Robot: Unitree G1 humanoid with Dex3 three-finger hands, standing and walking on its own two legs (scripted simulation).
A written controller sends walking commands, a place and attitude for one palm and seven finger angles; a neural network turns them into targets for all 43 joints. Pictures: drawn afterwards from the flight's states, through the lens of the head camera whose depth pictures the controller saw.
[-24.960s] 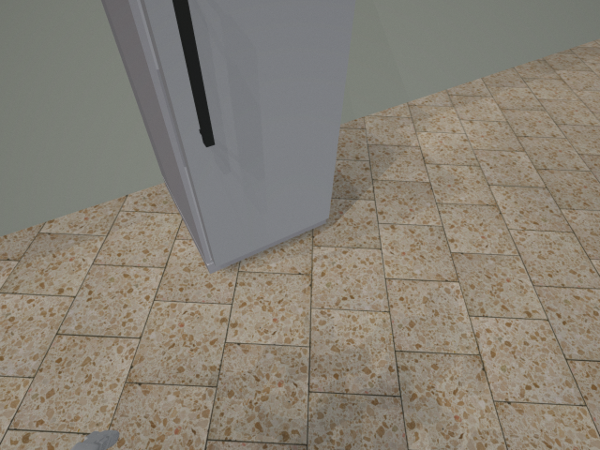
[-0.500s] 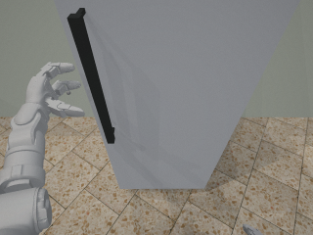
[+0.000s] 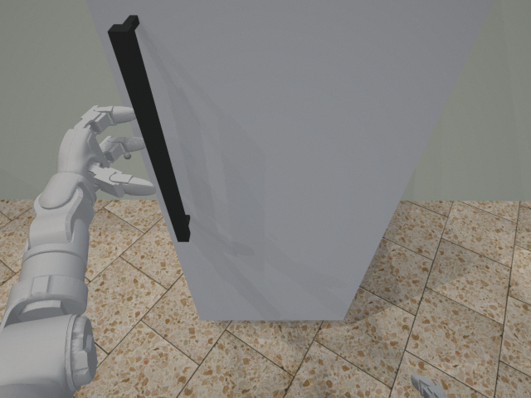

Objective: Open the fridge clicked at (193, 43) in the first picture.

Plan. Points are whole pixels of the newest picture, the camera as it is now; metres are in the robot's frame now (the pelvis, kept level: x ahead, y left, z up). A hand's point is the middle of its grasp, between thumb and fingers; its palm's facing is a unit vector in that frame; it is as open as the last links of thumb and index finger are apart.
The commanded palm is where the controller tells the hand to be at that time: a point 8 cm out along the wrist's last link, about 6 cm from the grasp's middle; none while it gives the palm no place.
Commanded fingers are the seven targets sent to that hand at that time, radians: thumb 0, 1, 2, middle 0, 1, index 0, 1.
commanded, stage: feel for the door with the fingertips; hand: left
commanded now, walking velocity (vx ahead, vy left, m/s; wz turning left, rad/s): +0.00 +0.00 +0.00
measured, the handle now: (164, 155) +0.48 +0.18 +0.12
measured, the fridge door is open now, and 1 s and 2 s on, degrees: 0 0 0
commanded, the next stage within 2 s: slide the fingers in behind the handle in 0.18 s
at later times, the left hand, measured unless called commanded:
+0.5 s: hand (131, 150) +0.43 +0.21 +0.17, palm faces +0.03 -1.00 +0.01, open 13.7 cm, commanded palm +0.40 +0.27 +0.17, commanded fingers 0.00 -0.50 0.30 -0.30 -1.20 -0.30 -1.20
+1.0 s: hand (144, 155) +0.42 +0.19 +0.17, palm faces +0.01 -1.00 +0.01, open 13.9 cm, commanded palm +0.39 +0.24 +0.17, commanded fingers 0.00 -0.50 0.30 -0.30 -1.20 -0.30 -1.20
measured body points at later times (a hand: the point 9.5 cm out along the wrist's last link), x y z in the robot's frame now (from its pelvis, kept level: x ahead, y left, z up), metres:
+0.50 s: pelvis +0.00 +0.01 +0.00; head +0.01 +0.01 +0.45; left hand +0.42 +0.27 +0.17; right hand +0.08 -0.26 -0.11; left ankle +0.04 +0.11 -0.73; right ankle -0.03 -0.10 -0.73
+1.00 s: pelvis +0.00 +0.01 +0.00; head +0.01 +0.01 +0.45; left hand +0.41 +0.25 +0.17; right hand +0.13 -0.24 -0.10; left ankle +0.04 +0.11 -0.73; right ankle -0.03 -0.10 -0.73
